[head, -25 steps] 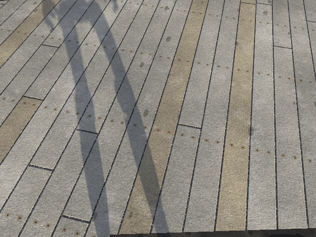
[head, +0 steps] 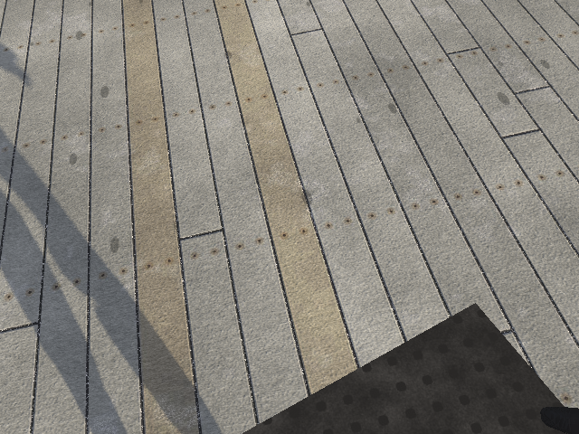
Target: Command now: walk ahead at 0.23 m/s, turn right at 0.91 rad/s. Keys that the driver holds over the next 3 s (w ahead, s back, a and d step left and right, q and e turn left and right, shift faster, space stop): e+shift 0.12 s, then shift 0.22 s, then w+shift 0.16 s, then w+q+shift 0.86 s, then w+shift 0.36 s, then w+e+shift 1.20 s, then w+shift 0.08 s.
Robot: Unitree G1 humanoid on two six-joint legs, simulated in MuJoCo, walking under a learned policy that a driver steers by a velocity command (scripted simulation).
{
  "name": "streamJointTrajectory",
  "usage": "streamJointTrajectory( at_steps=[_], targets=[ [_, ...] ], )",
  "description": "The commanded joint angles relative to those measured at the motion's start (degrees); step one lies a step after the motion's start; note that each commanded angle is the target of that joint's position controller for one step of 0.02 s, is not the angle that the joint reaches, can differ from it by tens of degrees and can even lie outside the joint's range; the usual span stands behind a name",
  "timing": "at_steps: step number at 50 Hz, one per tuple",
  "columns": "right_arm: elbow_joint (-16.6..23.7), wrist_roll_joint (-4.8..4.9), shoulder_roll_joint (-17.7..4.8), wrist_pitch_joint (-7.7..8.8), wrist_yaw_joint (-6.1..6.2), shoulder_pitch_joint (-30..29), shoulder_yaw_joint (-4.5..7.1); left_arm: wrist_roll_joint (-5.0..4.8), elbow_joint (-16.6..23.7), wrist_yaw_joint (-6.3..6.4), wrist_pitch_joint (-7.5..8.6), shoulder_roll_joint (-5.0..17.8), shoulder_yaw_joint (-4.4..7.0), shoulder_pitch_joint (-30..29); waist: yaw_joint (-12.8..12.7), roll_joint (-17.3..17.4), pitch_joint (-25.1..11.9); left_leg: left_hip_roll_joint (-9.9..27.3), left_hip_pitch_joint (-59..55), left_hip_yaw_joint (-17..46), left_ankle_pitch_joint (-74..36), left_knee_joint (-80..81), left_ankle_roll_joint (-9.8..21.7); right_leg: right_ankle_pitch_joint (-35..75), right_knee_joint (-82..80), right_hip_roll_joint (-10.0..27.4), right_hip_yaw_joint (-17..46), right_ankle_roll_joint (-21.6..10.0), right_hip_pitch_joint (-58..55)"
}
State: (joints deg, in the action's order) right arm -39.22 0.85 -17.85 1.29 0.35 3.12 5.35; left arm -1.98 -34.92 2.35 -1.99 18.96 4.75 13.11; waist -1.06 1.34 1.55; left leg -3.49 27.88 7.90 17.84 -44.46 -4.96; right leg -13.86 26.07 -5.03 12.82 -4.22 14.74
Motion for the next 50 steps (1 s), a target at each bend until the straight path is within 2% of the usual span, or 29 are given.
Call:
streamJointTrajectory(
  at_steps=[1,5,6,7,8,9,10,11,14,17,20,22,24,25,26,27,28,29,30,31,34,38,41,43,45,47,48,49,50],
  targets=[
    [5.48,0.23,-4.71,2.98,-0.63,-6.70,1.28,0.54,4.20,-0.08,1.01,10.25,2.78,-0.05,-1.49,-12.17,-1.38,-1.27,2.08,-0.31,0.65,8.84,1.01,-14.98,-9.55,10.63,18.76,-8.25,-4.82],
    [3.66,0.24,-6.40,4.19,-0.62,-0.13,2.56,0.17,6.65,-0.22,0.08,9.34,2.47,-5.54,3.14,-13.21,-4.48,-1.42,-13.55,-1.78,-7.91,24.05,1.88,6.21,-0.67,6.71,19.69,-4.63,-1.91],
    [2.84,-0.08,-8.12,4.00,-0.48,2.55,3.20,0.12,7.35,-0.19,0.01,7.18,1.80,-5.75,3.72,-10.94,-6.86,3.22,-21.54,0.09,-13.42,26.57,3.39,2.50,4.33,4.78,17.86,-2.08,1.69],
    [2.86,-1.15,-10.60,3.41,-0.28,5.13,3.39,1.28,6.83,-0.46,-0.13,2.17,0.31,-0.93,1.65,0.97,-12.22,15.65,-30.72,11.03,-16.31,26.02,8.53,-15.92,17.98,-0.13,9.36,0.98,6.96],
    [1.99,-3.27,-12.26,2.96,-0.66,6.39,3.36,0.81,9.37,-0.36,0.20,4.20,0.74,0.16,-0.43,14.40,-7.65,24.43,-30.49,27.86,-18.58,27.93,17.45,-26.53,26.98,-4.14,1.43,3.16,21.10],
    [2.86,-2.18,-9.54,2.99,-0.64,4.09,2.83,1.43,7.79,-0.38,0.51,8.88,1.96,2.02,-0.99,11.65,-4.93,26.65,-27.74,27.75,-19.30,27.26,20.48,-23.34,35.85,1.63,-0.33,5.67,23.64],
    [3.38,-1.54,-6.33,2.65,-0.18,2.69,1.78,1.47,6.28,-0.49,0.38,11.16,2.73,0.72,-0.15,7.66,-3.41,23.23,-25.18,19.99,-20.61,26.04,19.27,-19.28,39.24,3.05,-1.86,7.04,23.12],
    [3.52,-1.35,-5.49,2.05,0.24,2.25,1.26,1.60,5.45,-0.50,0.07,10.54,2.80,0.23,-0.10,5.33,-3.52,19.77,-24.23,14.49,-20.00,25.42,17.39,-16.66,40.83,3.48,-3.12,7.99,22.49],
    [1.80,-1.08,-6.91,0.83,1.09,4.28,1.00,1.17,6.58,-1.23,0.14,5.46,0.89,-3.19,1.62,5.98,-3.08,16.36,-22.53,6.11,-31.26,25.57,17.37,-12.36,37.66,4.10,-7.09,9.05,21.33],
    [0.60,-0.97,-8.45,0.08,1.08,5.03,1.19,1.41,7.29,-1.63,0.46,2.90,-0.53,-5.61,2.44,7.69,-5.99,16.23,-23.79,2.17,-36.52,24.43,17.88,-11.43,28.19,4.80,-9.40,9.12,16.48],
    [-0.68,0.75,-10.08,0.43,-0.12,8.13,1.28,0.50,6.46,-2.80,1.14,2.09,-1.51,-5.47,4.15,9.47,-6.63,16.04,-18.47,2.80,0.64,31.04,17.29,-8.66,17.34,5.26,-13.03,6.67,8.13],
    [-0.84,1.18,-10.52,1.16,-0.87,7.84,0.94,0.27,5.96,-3.20,2.09,3.68,-1.08,-4.93,3.06,9.60,-2.87,17.02,-13.42,4.06,9.91,32.21,16.70,-6.98,9.75,4.79,-14.66,4.28,2.81],
    [-1.65,1.40,-9.14,1.83,-1.52,8.85,0.21,0.36,3.38,-2.97,3.25,3.55,-0.79,-0.07,0.11,5.70,-1.51,16.23,-7.63,2.15,10.83,28.51,15.32,-2.66,0.63,3.52,-16.77,1.81,-8.29],
    [-1.88,0.85,-6.68,2.45,-1.76,9.01,-0.77,0.11,1.56,-2.50,3.63,4.51,-0.14,5.66,-2.81,3.64,-3.10,14.59,-2.44,-0.02,8.69,22.73,13.60,-3.26,0.08,4.57,-14.38,0.51,-17.52],
    [-0.49,-0.02,-1.75,3.21,-2.41,6.52,-2.61,0.72,0.10,-1.82,4.21,8.14,0.98,15.18,-7.59,-6.49,-6.21,8.65,8.63,-5.44,6.16,1.80,9.67,-11.05,-6.10,15.94,1.98,-3.22,-29.89],
    [3.42,1.65,-1.49,4.75,-2.15,4.45,-2.62,1.92,-0.03,-2.19,5.12,13.87,2.50,18.10,-7.73,-16.97,-6.17,3.67,25.43,-7.29,11.84,-14.82,7.97,-30.99,-13.77,27.56,26.45,-11.32,-32.75],
    [2.35,-4.50,-5.39,2.14,-1.97,1.19,-1.33,7.14,-0.86,-2.61,4.95,11.04,1.28,18.59,-9.21,-10.71,-0.85,2.93,28.58,-2.34,10.85,-21.14,9.38,-34.40,-16.27,28.06,24.46,-8.46,-26.78],
    [2.41,-4.02,-4.76,1.51,-2.43,0.87,-1.02,6.44,-0.83,-2.74,5.35,7.80,0.23,15.18,-6.63,-8.38,3.98,3.88,28.79,1.03,4.56,-21.52,9.67,-28.99,-15.69,24.84,16.38,-5.75,-22.44],
    [0.55,-3.07,-4.93,1.24,-3.23,4.47,-0.94,5.40,-0.85,-2.78,5.69,5.43,-0.54,11.71,-3.68,-7.83,4.20,5.30,24.29,0.78,-0.22,-19.92,8.90,-21.82,-16.79,21.86,8.95,-3.31,-18.78],
    [-0.57,-3.09,-5.64,0.76,-4.03,6.65,-0.53,4.65,-1.04,-2.45,5.96,4.58,-0.97,9.65,-1.72,-9.05,3.76,6.03,21.07,-0.56,-2.99,-19.51,7.97,-17.21,-18.35,20.11,3.70,-1.90,-16.71],
    [-1.81,-2.88,-4.39,-0.49,-5.15,6.02,-0.75,3.96,-2.63,-2.41,7.14,2.79,-1.52,9.99,-1.26,-8.00,4.35,5.99,20.90,-2.71,-9.42,-22.13,6.36,-3.64,-20.38,17.79,-6.77,-0.96,-15.13],
    [0.34,-2.59,-2.33,-0.60,-5.86,-0.82,-1.90,4.13,-6.21,-2.45,8.01,1.89,-1.64,12.51,-1.64,-5.86,7.82,5.81,23.31,-7.13,-15.06,-15.41,7.17,7.97,-22.60,16.74,-16.81,-0.28,-15.11],
    [3.10,-2.81,-1.15,-0.55,-6.83,-6.56,-3.30,3.87,-9.12,-1.77,8.33,2.46,-1.79,14.13,-2.22,-4.87,9.22,5.99,19.19,-14.32,-16.18,-5.21,9.72,21.72,-23.27,16.45,-22.98,1.44,-16.28],
    [4.29,-2.39,-0.42,-0.75,-6.53,-6.98,-4.05,3.89,-10.60,-1.17,8.35,4.23,-1.80,14.21,-0.95,-5.44,7.05,2.51,10.56,-19.31,-14.64,0.87,12.82,50.76,-18.88,16.53,-26.87,2.87,-18.21],
    [3.00,-1.98,-2.66,-1.01,-5.47,-0.20,-3.59,4.46,-11.37,0.07,7.36,7.54,-1.13,13.97,3.53,-8.95,0.59,-2.06,2.28,-21.37,-9.47,1.72,15.56,79.06,-6.54,18.20,-27.61,3.91,-24.24],
    [-2.82,-1.63,-7.83,-0.66,-4.26,20.98,-1.19,5.46,-9.98,0.58,5.54,10.71,-0.14,9.45,13.69,-10.03,-10.21,-4.86,-19.46,-17.42,-1.09,2.21,19.04,81.94,20.25,20.11,-25.98,2.41,-18.77],
    [-5.50,-2.04,-10.91,-0.57,-3.05,30.03,0.67,5.18,-9.45,-0.21,5.59,10.34,-0.16,7.54,17.58,-5.64,-13.22,-3.24,-34.19,-11.12,1.05,8.60,20.90,60.86,40.01,16.47,-26.36,2.19,-7.29],
    [-5.08,-1.28,-15.39,-1.74,-1.73,24.50,2.39,4.77,-6.53,-1.87,6.84,1.14,-2.31,5.28,10.59,12.30,-10.41,9.36,-45.79,12.58,11.19,13.57,25.00,-6.72,62.96,3.71,-23.50,4.68,19.46],
    [-2.46,-1.88,-18.68,-2.09,-2.13,21.18,3.00,3.71,-0.80,-2.39,8.46,3.39,-2.67,4.06,8.69,9.78,-17.39,17.02,-51.95,39.97,17.55,25.25,33.77,-10.10,71.85,0.75,-9.86,4.78,33.34]
  ],
)
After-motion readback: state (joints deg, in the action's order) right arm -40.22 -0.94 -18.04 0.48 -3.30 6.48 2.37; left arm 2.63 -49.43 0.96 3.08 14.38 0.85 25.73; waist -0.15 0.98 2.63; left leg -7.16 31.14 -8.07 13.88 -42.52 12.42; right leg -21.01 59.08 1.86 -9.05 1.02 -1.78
